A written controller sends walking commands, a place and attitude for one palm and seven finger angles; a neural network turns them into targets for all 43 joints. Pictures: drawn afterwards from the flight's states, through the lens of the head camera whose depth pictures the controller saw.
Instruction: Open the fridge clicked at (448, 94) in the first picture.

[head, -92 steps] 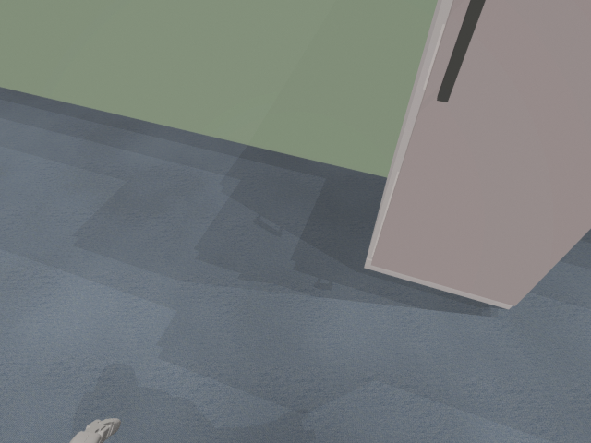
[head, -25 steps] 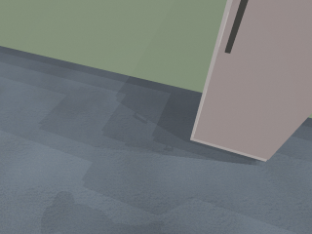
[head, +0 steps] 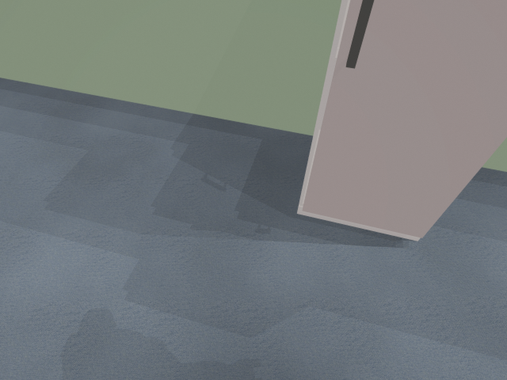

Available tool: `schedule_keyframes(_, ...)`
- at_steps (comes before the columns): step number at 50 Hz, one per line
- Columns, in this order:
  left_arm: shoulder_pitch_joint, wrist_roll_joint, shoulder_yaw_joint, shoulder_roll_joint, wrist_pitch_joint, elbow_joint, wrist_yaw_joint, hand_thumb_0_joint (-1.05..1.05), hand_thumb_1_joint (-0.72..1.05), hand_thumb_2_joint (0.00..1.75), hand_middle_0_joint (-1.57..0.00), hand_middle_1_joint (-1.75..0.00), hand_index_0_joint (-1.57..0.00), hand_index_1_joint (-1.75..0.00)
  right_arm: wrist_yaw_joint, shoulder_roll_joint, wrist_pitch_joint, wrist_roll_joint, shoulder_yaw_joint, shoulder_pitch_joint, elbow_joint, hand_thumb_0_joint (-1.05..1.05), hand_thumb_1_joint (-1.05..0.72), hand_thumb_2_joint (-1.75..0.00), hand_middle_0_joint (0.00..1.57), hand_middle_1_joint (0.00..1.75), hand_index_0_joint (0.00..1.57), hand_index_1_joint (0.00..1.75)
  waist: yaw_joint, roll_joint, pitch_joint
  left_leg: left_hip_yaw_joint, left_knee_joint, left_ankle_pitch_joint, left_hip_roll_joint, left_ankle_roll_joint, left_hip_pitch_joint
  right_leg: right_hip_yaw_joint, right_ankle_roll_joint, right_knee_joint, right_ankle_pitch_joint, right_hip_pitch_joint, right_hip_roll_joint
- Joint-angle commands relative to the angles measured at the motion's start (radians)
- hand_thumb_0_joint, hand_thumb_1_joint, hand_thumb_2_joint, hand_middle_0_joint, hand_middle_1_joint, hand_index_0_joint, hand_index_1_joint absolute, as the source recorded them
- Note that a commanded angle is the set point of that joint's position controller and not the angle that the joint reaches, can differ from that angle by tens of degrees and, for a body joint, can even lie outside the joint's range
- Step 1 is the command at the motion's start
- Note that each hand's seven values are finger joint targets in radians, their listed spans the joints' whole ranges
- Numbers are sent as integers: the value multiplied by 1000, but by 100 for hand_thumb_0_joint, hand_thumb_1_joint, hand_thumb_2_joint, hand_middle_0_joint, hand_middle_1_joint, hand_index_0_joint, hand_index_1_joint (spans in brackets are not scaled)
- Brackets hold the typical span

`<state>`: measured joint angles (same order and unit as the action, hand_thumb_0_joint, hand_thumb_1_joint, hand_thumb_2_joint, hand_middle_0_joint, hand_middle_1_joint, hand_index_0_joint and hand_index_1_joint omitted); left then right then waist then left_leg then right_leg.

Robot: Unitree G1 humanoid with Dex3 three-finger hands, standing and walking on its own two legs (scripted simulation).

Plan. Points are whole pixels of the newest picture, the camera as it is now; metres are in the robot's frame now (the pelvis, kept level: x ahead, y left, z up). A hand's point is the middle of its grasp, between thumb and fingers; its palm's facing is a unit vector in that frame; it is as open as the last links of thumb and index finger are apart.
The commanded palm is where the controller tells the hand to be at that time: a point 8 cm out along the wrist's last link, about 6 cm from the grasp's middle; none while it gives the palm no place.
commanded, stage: turn to face it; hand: left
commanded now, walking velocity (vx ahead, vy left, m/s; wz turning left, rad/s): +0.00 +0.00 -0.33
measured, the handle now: (364, 13) +0.88 -0.20 +0.19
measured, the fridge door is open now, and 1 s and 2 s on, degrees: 0 0 0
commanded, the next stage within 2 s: take the last steps up to it in 0.38 s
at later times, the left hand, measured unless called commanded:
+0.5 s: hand out of the picture +0.06 +0.22 -0.18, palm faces -0.10 -0.98 -0.20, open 7.4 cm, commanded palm none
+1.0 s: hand out of the picture +0.07 +0.12 -0.18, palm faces -0.22 -0.96 -0.17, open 7.4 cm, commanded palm none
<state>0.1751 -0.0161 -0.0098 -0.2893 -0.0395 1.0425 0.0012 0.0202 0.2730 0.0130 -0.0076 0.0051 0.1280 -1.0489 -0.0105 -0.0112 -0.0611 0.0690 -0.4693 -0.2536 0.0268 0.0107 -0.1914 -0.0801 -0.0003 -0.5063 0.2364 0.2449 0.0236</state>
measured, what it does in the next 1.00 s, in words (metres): steps on the spot: right foot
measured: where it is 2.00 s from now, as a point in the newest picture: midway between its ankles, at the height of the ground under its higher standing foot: (319, 357)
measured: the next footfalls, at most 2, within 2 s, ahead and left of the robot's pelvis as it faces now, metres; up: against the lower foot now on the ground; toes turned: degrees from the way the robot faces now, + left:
right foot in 0.80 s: -0.03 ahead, -0.13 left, +0.00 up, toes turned -20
left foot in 1.18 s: +0.22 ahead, +0.01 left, +0.00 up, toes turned -5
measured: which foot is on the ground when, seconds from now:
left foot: down 0.00-0.82, up 0.84-1.00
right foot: down 0.00-0.36, up 0.38-0.78, down 0.80-1.00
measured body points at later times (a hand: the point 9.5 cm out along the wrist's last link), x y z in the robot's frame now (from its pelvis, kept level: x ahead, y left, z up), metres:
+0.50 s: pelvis -0.03 +0.03 +0.00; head -0.01 +0.06 +0.45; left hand +0.07 +0.28 -0.16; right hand -0.03 -0.22 -0.13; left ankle -0.02 +0.13 -0.74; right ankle -0.05 -0.10 -0.68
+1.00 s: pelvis +0.01 -0.04 +0.00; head +0.02 -0.04 +0.45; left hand +0.08 +0.17 -0.16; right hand -0.06 -0.29 -0.15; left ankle +0.05 +0.07 -0.68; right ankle -0.06 -0.12 -0.74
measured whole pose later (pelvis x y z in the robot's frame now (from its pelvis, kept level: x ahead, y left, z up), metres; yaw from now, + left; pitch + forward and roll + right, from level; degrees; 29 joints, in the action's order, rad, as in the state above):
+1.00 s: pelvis +0.01 -0.04 +0.00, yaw -15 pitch +0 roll -1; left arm 0.31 -0.03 -0.05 -0.16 0.03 1.05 0.00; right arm 0.00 0.22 0.02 -0.03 0.06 0.31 -1.07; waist 0.02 -0.01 0.00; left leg 0.10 -1.04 -0.38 0.13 0.03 -0.50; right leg 0.10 0.04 -0.42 0.32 0.10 0.02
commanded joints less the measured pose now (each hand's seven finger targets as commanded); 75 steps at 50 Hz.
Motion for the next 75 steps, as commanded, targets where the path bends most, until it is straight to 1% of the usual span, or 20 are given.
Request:
schedule_keyframes(1, 20, -3, -37, -130, 8, -98, 7, 0, 90, 90, -20, -30, -20, -30, 10, 157, -7, -5, 55, 21, 75, 0, -90, -90, 20, 30, 20, 30, 11, 47, 79, -92, 49, 89, 150, -41, 33, -69, 21, -17, -207, 64, -76)
schedule_keyframes(5, 47, -9, -48, -127, 8, -119, 7, 0, 90, 90, -20, -30, -20, -30, 7, 126, -1, -4, 66, 20, 104, 0, -90, -90, 20, 30, 20, 30, 4, -14, 72, -50, -31, -57, 113, -29, -38, -150, 41, 16, -134, 90, -99)
schedule_keyframes(10, 69, -10, -74, -156, 9, -138, 24, 0, 90, 90, -20, -30, -20, -30, 6, 53, 2, 1, 61, 63, 108, 0, -90, -90, 20, 30, 20, 30, -11, -208, 82, -39, -338, -233, 8, 4, -177, -401, 178, 208, -108, 24, -255)
schedule_keyframes(16, 15, -1, -75, -88, 9, -163, 29, 0, 90, 90, -20, -30, -20, -30, 20, 28, -28, 8, 59, 202, 64, 0, -90, -90, 20, 30, 20, 30, 54, -66, 177, -59, 32, -14, 28, -6, 103, -240, 95, 25, -215, 99, -138)
schedule_keyframes(18, 3, 6, -61, -7, 5, -187, 15, 0, 90, 90, -20, -30, -20, -30, 22, 133, -32, -6, 81, 177, 95, 0, -90, -90, 20, 30, 20, 30, 46, 294, 100, -389, 227, 78, 338, -135, 109, 0, -8, -280, 191, 309, 40)
schedule_keyframes(23, 53, -15, -80, -13, -14, -133, 0, 0, 90, 90, -20, -30, -20, -30, 26, 66, -32, -18, 63, 73, 123, 0, -90, -90, 20, 30, 20, 30, -9, 118, 0, -173, 204, 145, 255, -163, -59, 28, -36, -588, 171, 283, -23)
schedule_keyframes(31, -69, -19, -67, 16, -1, -171, -39, 0, 90, 90, -20, -30, -20, -30, 20, 114, -45, -29, 92, 257, 49, 0, -90, -90, 20, 30, 20, 30, 85, 124, -3, -210, 266, -140, 363, -179, 121, 104, -31, -310, 221, 304, -85)
schedule_keyframes(38, 73, -16, -74, 26, 23, -106, -48, 0, 90, 90, -20, -30, -20, -30, 9, 124, -44, -30, 98, 207, 30, 0, -90, -90, 20, 30, 20, 30, 11, 92, 53, -70, 101, -161, 293, -83, -56, 212, 3, 63, 59, -73, -15)
schedule_keyframes(39, 144, -17, -83, -2, 31, -79, -41, 0, 90, 90, -20, -30, -20, -30, 5, 98, -44, -25, 94, 196, 33, 0, -90, -90, 20, 30, 20, 30, -24, 34, 73, -10, -11, -195, 253, -49, -177, 167, 25, 126, 57, -230, -48)
schedule_keyframes(41, 307, -13, -107, -145, 41, -29, -11, 0, 90, 90, -20, -30, -20, -30, -8, -2, -43, -17, 55, 42, 114, 0, -90, -90, 20, 30, 20, 30, -122, -331, 41, 108, -475, -426, 58, 16, -561, -332, 180, 328, 286, -371, -376)
schedule_keyframes(42, 315, -9, -100, -129, 43, -27, 0, 0, 90, 90, -20, -30, -20, -30, -11, 15, -40, -22, 61, -3, 131, 0, -90, -90, 20, 30, 20, 30, -120, -208, 7, 8, -590, -351, 78, 2, -599, -319, 220, 347, 306, -317, -394)
schedule_keyframes(46, 153, -14, -66, -22, 73, -38, 14, 0, 90, 90, -20, -30, -20, -30, -25, -8, -29, -30, 68, 82, 73, 0, -90, -90, 20, 30, 20, 30, 3, -74, -66, 4, -618, -156, 130, 17, -465, -114, 193, 324, 141, -96, -295)
schedule_keyframes(55, 239, -17, -48, -7, 96, 49, 18, 0, 90, 90, -20, -30, -20, -30, -34, -57, -43, -19, 59, 46, 93, 0, -90, -90, 20, 30, 20, 30, 15, -64, -68, 57, -280, -62, 100, 3, -304, -16, 181, 261, -174, -110, -253)
schedule_keyframes(57, 222, -10, -50, -12, 95, 61, 15, 0, 90, 90, -20, -30, -20, -30, -22, -47, -55, -20, 63, 150, 54, 0, -90, -90, 20, 30, 20, 30, 70, -33, -18, 103, -155, 6, 51, -9, -114, 38, 154, 124, -320, -91, -213)
schedule_keyframes(58, 220, -6, -50, 4, 95, 63, 12, 0, 90, 90, -20, -30, -20, -30, -13, -15, -64, -24, 72, 275, 14, 0, -90, -90, 20, 30, 20, 30, 117, 20, 47, 88, -69, 73, 45, -16, 66, 78, 125, -60, -372, -45, -165)
schedule_keyframes(60, 281, 7, -36, 76, 87, 25, -7, 0, 90, 90, -20, -30, -20, -30, 11, 172, -70, -31, 108, 481, -41, 0, -90, -90, 20, 30, 20, 30, 146, 414, 210, -538, 187, 47, 485, -168, 396, 161, 28, -620, 300, 322, 23)
schedule_keyframes(61, 235, -7, -50, 28, 78, 11, -4, 0, 90, 90, -20, -30, -20, -30, 19, 164, -58, -20, 102, 444, -36, 0, -90, -90, 20, 30, 20, 30, 139, 264, 169, -586, 238, -58, 520, -206, 303, 49, 48, -752, 307, 344, -20)
schedule_keyframes(64, 154, -21, -59, 57, 66, 20, -20, 0, 90, 90, -20, -30, -20, -30, 24, 27, -77, -19, 67, 263, 4, 0, -90, -90, 20, 30, 20, 30, 61, 88, -45, -344, 280, 5, 407, -128, 30, 38, 14, -793, 78, 376, -121)
schedule_keyframes(67, 234, -24, -59, 115, 41, 45, -22, 0, 90, 90, -20, -30, -20, -30, 23, -32, -93, -18, 61, 246, -2, 0, -90, -90, 20, 30, 20, 30, 10, 95, -4, -97, 257, 149, 305, -83, -11, 67, -13, -734, -14, 310, -121)
schedule_keyframes(75, 56, -21, -63, 96, 30, -35, -40, 0, 90, 90, -20, -30, -20, -30, 11, -7, -87, -17, 68, 310, -27, 0, -90, -90, 20, 30, 20, 30, 30, 144, -85, -31, 312, 76, 280, -132, 33, 128, -52, -473, -120, 432, -177)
